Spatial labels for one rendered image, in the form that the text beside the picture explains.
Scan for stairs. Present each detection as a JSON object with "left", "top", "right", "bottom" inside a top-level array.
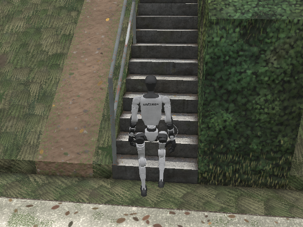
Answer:
[{"left": 112, "top": 0, "right": 198, "bottom": 184}]

